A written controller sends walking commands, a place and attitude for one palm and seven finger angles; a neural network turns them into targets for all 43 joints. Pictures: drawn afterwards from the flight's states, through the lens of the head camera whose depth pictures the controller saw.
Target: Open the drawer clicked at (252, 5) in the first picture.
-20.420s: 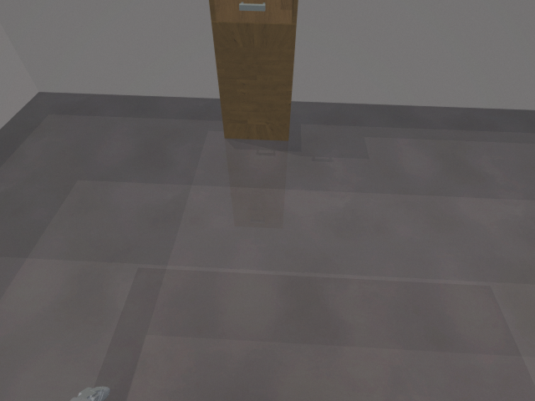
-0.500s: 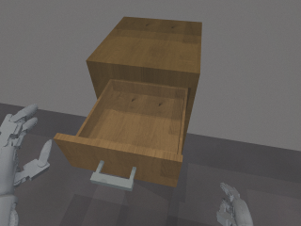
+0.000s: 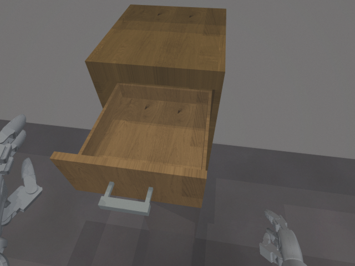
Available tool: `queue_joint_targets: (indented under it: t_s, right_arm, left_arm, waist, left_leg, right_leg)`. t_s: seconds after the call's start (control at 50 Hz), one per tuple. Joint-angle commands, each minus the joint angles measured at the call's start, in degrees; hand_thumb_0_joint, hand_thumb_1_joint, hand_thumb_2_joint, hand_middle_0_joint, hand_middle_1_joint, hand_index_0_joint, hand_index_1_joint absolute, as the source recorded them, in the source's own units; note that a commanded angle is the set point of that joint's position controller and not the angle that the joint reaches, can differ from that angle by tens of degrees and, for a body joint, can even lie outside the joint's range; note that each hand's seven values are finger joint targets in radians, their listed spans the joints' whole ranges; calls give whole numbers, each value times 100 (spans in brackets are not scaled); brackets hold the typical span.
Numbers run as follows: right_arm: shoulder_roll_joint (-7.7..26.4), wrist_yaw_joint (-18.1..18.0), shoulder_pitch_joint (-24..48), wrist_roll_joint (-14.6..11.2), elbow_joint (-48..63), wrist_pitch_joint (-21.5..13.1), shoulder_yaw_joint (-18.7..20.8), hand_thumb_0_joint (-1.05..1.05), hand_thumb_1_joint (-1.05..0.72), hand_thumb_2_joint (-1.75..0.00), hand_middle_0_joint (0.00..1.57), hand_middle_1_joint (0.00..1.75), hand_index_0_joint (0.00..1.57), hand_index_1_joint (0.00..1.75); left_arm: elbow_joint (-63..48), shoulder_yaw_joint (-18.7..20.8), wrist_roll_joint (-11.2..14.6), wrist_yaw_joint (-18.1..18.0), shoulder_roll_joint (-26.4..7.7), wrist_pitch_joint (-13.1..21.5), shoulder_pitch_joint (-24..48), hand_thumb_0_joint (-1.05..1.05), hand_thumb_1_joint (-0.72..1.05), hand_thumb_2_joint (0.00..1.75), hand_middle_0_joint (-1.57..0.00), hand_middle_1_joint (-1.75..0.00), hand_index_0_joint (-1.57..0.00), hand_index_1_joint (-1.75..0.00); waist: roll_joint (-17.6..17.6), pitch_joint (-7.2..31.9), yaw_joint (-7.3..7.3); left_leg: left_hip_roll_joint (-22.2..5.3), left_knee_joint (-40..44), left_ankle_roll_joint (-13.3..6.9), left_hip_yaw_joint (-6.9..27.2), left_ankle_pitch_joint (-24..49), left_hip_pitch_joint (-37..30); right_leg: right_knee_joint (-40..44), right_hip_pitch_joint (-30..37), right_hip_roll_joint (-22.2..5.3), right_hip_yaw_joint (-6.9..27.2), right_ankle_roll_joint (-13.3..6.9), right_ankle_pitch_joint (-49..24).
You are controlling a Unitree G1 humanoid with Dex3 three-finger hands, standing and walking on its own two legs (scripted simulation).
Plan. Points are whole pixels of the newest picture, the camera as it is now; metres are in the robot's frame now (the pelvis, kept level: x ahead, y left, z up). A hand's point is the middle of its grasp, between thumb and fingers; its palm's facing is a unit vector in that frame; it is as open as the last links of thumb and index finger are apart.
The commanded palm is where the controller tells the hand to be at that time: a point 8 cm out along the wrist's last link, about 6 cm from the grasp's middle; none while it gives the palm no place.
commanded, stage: step back with the hand held close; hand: left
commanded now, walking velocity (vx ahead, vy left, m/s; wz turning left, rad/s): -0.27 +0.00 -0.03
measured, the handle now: (127, 197) +0.27 +0.14 -0.01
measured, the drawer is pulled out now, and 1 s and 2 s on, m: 0.29 0.29 0.29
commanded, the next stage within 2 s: stop stepping back and stand still in 1.12 s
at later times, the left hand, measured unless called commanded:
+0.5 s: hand (18, 240) +0.13 +0.23 +0.16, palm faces +0.41 -0.81 -0.42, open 7.4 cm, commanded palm +0.06 +0.27 +0.18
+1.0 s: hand out of the picture +0.07 +0.21 +0.18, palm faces +0.38 -0.82 -0.43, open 7.4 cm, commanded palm +0.01 +0.25 +0.18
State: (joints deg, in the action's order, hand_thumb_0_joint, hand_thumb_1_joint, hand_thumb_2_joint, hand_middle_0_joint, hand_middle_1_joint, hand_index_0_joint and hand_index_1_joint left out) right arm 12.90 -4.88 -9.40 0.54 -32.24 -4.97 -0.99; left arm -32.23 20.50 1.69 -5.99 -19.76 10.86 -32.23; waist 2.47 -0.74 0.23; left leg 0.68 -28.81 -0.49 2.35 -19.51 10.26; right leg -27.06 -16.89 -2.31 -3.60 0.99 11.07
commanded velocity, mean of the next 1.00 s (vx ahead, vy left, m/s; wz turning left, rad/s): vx -0.33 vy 0.00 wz -0.03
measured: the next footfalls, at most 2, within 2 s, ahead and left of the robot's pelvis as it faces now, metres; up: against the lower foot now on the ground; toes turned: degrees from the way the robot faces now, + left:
right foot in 0.96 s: -0.08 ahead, -0.13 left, +0.00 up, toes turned -2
left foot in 1.22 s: -0.14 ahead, +0.12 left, +0.00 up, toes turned +4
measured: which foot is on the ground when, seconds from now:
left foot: down 0.00-0.98, up 1.00-1.00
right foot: down 0.00-0.76, up 0.78-0.94, down 0.96-1.00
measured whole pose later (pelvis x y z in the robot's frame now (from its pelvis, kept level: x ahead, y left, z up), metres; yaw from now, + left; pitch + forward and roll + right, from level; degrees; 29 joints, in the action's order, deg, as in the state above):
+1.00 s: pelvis -0.13 -0.02 -0.01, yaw -2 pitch +1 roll -2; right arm 10.0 -2.3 -11.4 1.2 -37.6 -10.6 -1.2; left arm -34.7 21.7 2.1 -8.5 -21.5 14.3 -32.5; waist 1.3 -0.6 1.0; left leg -3.6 -37.9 1.4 2.3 -15.5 25.7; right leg -32.1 -17.3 3.1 -1.9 -1.0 15.0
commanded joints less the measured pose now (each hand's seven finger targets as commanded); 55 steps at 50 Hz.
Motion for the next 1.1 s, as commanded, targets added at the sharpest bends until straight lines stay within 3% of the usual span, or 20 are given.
queue_joint_targets:
  t_s: [0.0,0.12,0.16,0.36,0.5,0.56,0.62,0.66,0.68,0.7,0.74,0.76,0.8,0.86,0.92,0.94,0.96,0.98,1.02,1.08]
  right_arm:
    - [588,-77,426,-83,1006,-163,379,0,-90,-90,20,30,20,30]
    - [621,-169,358,-20,1116,-150,450,0,-90,-90,20,30,20,30]
    - [646,-196,367,16,1106,-187,447,0,-90,-90,20,30,20,30]
    - [654,-185,99,92,927,-450,391,0,-90,-90,20,30,20,30]
    - [661,-147,112,160,883,-579,346,0,-90,-90,20,30,20,30]
    - [632,-107,77,138,849,-616,372,0,-90,-90,20,30,20,30]
    - [625,-57,-63,118,783,-572,400,0,-90,-90,20,30,20,30]
    - [642,-49,-85,134,652,-484,377,0,-90,-90,20,30,20,30]
    - [596,-50,-54,162,636,-463,327,0,-90,-90,20,30,20,30]
    - [668,-76,44,164,685,-486,342,0,-90,-90,20,30,20,30]
    - [673,-136,249,258,723,-678,347,0,-90,-90,20,30,20,30]
    - [548,-137,221,243,673,-769,378,0,-90,-90,20,30,20,30]
    - [583,-71,-40,323,405,-797,525,0,-90,-90,20,30,20,30]
    - [572,134,119,129,326,-913,451,0,-90,-90,20,30,20,30]
    - [679,209,395,-2,318,-911,339,0,-90,-90,20,30,20,30]
    - [636,221,354,-42,341,-891,345,0,-90,-90,20,30,20,30]
    - [561,234,195,-83,375,-853,399,0,-90,-90,20,30,20,30]
    - [618,242,326,-211,412,-756,556,0,-90,-90,20,30,20,30]
    - [244,211,503,-73,490,-535,291,0,-90,-90,20,30,20,30]
    - [135,67,654,-12,609,-375,120,0,-90,-90,20,30,20,30]
  left_arm:
    - [-1135,773,62,-201,-936,384,-379,0,90,90,-20,-30,-20,-30]
    - [-1331,801,15,-337,-937,403,-463,0,90,90,-20,-30,-20,-30]
    - [-1505,805,-24,-400,-986,414,-361,0,90,90,-20,-30,-20,-30]
    - [-1421,803,-120,-589,-1034,528,-14,0,90,90,-20,-30,-20,-30]
    - [-1397,737,-194,-678,-918,581,114,0,90,90,-20,-30,-20,-30]
    - [-1300,817,-177,-685,-1023,584,-6,0,90,90,-20,-30,-20,-30]
    - [-1315,813,-170,-698,-1054,645,6,0,90,90,-20,-30,-20,-30]
    - [-1352,852,-112,-711,-1097,611,6,0,90,90,-20,-30,-20,-30]
    - [-1436,750,-118,-686,-1008,614,-41,0,90,90,-20,-30,-20,-30]
    - [-1523,737,-123,-664,-1005,644,-24,0,90,90,-20,-30,-20,-30]
    - [-1501,765,-209,-738,-881,734,17,0,90,90,-20,-30,-20,-30]
    - [-1649,777,-170,-769,-974,767,117,0,90,90,-20,-30,-20,-30]
    - [-1589,867,-55,-718,-1000,731,-189,0,90,90,-20,-30,-20,-30]
    - [-1623,637,46,-506,-886,651,-218,0,90,90,-20,-30,-20,-30]
    - [-1440,661,85,-309,-1064,693,237,0,90,90,-20,-30,-20,-30]
    - [-1322,736,54,-285,-1196,712,373,0,90,90,-20,-30,-20,-30]
    - [-1150,735,64,-268,-1261,673,331,0,90,90,-20,-30,-20,-30]
    - [-1115,696,97,-290,-1227,547,252,0,90,90,-20,-30,-20,-30]
    - [-1053,764,49,-306,-1126,529,-50,0,90,90,-20,-30,-20,-30]
    - [-1087,844,-62,-349,-1074,558,-184,0,90,90,-20,-30,-20,-30]
  waist:
    - [-209,1189,-45]
    - [-169,962,-73]
    - [152,867,-61]
    - [-299,519,-143]
    - [203,383,-129]
    - [-7,479,-113]
    - [-822,587,-123]
    - [-990,840,-170]
    - [-957,861,-210]
    - [-384,650,-198]
    - [1437,216,-206]
    - [1419,258,-207]
    - [1007,549,-69]
    - [1153,892,-17]
    - [266,494,50]
    - [-540,368,-2]
    - [-1531,554,-56]
    - [-1795,763,92]
    - [-1261,829,-44]
    - [-1370,772,-45]
  left_leg:
    - [-421,-39,68,217,2774,467]
    - [-604,98,7,564,2204,1023]
    - [-639,160,-51,616,1845,1284]
    - [-442,-168,-233,503,-462,1635]
    - [-857,530,-416,852,-586,2654]
    - [-615,18,-276,573,-431,2508]
    - [-118,-1115,-122,202,-1404,1609]
    - [-79,-1397,-72,10,-850,813]
    - [-218,-888,-131,168,-617,751]
    - [-519,-209,-296,600,-558,967]
    - [-1775,1429,-828,1847,-903,3058]
    - [-2027,1665,-932,1970,-355,3261]
    - [-1658,642,-852,1254,2526,1713]
    - [-1588,283,-610,951,3497,362]
    - [-1422,42,-378,838,1428,1260]
    - [-957,-544,-158,336,335,1514]
    - [-134,-1698,177,-310,-637,1630]
    - [120,-3284,170,-48,-901,1585]
    - [-35,-3738,283,-23,-729,1856]
    - [-156,-1654,196,-369,-827,1422]
  right_leg:
    - [-260,984,-603,421,-393,-2169]
    - [-581,693,-466,409,-335,-1285]
    - [-647,641,-426,445,-332,-929]
    - [92,-186,-651,1122,-442,905]
    - [-697,460,-156,712,-249,929]
    - [-272,354,-433,1104,-392,713]
    - [1004,-664,-1172,1767,-705,2080]
    - [944,-972,-1391,1581,-834,1503]
    - [573,-875,-1216,1225,-713,1041]
    - [102,-1009,-810,982,-490,1129]
    - [-2366,-22,444,300,-92,1490]
    - [-3303,108,654,471,-59,1869]
    - [-2993,-513,610,554,-50,1992]
    - [-1239,-378,313,381,-41,1107]
    - [431,608,-70,495,-151,-335]
    - [825,472,-677,1009,-410,-994]
    - [1178,67,-1718,2263,-983,-1087]
    - [1375,-166,-2228,2716,-1350,-1066]
    - [795,87,-1788,1693,-1302,-2086]
    - [444,297,-1304,1103,-902,-2747]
